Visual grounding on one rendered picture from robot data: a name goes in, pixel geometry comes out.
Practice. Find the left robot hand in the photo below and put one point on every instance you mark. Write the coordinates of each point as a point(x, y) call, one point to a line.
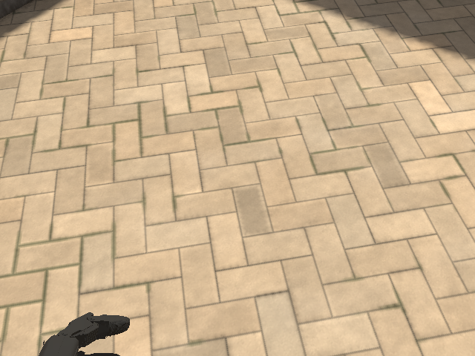
point(83, 331)

